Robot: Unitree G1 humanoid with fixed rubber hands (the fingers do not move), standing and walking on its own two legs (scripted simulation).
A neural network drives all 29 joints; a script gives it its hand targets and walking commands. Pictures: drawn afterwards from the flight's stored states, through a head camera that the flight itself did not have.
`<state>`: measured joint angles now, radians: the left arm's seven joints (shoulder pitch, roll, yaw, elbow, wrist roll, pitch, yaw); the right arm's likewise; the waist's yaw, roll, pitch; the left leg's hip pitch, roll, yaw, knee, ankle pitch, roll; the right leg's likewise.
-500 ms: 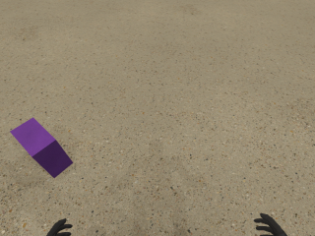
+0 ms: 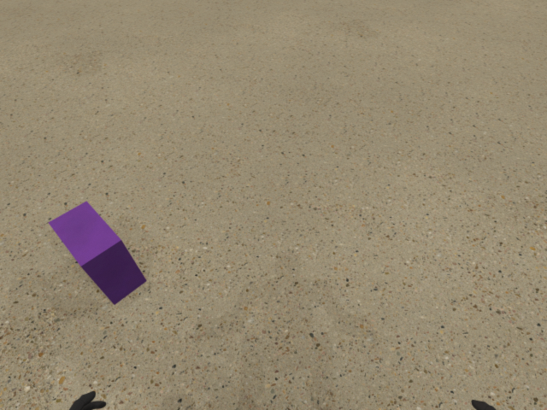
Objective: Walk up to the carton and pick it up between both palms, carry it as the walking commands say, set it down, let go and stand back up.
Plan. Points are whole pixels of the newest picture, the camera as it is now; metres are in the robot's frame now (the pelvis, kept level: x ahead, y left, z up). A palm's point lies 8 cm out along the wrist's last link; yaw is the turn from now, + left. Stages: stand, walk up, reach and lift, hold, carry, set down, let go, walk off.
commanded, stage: walk up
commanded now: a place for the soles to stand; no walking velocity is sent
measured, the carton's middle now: (100, 253) +0.80 +0.68 -0.63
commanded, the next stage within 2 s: none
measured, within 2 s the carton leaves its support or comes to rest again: neither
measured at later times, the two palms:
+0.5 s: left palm out of the picture +0.04 +0.44 -0.09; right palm (387, 323) +0.27 -0.19 -0.10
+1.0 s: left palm out of the picture +0.09 +0.53 -0.10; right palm (262, 220) +0.49 +0.03 -0.07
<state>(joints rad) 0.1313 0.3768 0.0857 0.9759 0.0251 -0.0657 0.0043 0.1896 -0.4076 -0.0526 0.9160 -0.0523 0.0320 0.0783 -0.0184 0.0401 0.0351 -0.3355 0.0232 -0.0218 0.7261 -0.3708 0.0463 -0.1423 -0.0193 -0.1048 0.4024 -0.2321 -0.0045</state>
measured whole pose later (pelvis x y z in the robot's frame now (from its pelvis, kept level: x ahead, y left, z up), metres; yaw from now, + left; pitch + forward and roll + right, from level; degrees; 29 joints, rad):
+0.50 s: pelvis +0.09 +0.09 -0.02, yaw +19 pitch -2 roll -1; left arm 0.34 0.45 0.11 0.82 0.02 -0.09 -0.01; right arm 0.32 -0.43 -0.09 0.70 -0.05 0.02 0.09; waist 0.00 0.04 0.01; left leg -0.41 -0.03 -0.07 0.77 -0.37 0.04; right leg -0.33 -0.02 -0.13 0.64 -0.35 -0.05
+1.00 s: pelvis +0.21 +0.22 -0.02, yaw +35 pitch -1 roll -1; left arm 0.33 0.46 0.07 0.72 0.00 -0.08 -0.03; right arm 0.25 -0.44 -0.07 0.68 0.00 -0.07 0.04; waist 0.01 -0.03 0.07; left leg -0.36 -0.02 0.00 0.64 -0.27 0.04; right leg -0.48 -0.13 -0.04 1.10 -0.37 -0.04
